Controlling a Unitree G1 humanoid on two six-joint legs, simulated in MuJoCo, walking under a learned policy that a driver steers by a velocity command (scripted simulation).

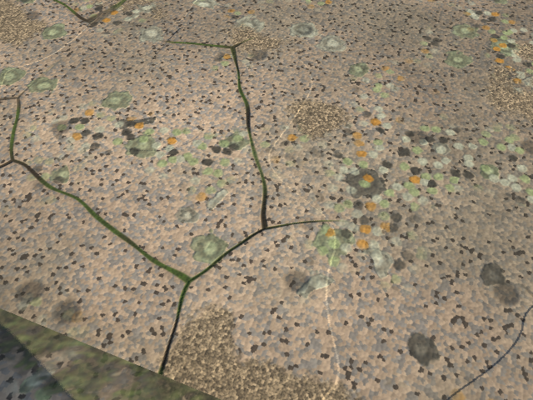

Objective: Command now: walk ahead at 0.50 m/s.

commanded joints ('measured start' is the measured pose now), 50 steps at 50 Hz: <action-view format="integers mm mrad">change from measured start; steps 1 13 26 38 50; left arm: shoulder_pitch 9 -276 71 125 90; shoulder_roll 133 74 233 161 171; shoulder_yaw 37 27 75 46 19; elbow -90 -198 -112 -75 -37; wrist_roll -2 27 11 37 56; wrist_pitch -12 65 5 -60 16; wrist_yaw -7 -48 -42 -15 37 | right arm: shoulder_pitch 361 360 400 -130 195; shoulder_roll -207 -155 -117 -144 -155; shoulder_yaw -65 -18 -23 -43 -30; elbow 84 111 71 -73 23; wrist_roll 25 21 19 -3 -19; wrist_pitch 17 -33 -20 41 7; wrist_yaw -2 -9 -23 37 23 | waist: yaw -115 -11 61 69 -37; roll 97 108 -135 -73 25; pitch -187 -58 -70 106 -43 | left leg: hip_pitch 600 151 -363 -566 214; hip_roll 425 155 -27 129 146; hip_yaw -665 -100 -181 -133 -111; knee -301 -348 889 325 -377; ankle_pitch -205 463 -391 210 725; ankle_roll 215 7 -21 -84 -69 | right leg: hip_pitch -609 -291 204 120 63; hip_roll -28 -38 -399 -226 -75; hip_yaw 119 -41 572 240 127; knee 616 69 -417 -529 352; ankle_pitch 33 488 669 315 380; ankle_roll -23 46 -246 -128 -75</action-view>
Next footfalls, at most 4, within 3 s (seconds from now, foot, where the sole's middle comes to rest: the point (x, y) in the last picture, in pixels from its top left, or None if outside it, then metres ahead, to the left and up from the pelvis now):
0.44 right None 0.27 -0.09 -0.76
1.04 left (236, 340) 0.67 0.13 -0.95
1.44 right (308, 274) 0.90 -0.08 -0.95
2.00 left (298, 205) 1.18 -0.05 -0.95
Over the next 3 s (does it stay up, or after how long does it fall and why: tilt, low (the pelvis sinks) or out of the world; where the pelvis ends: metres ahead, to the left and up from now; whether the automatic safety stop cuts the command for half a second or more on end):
stays up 1.03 -0.02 -0.17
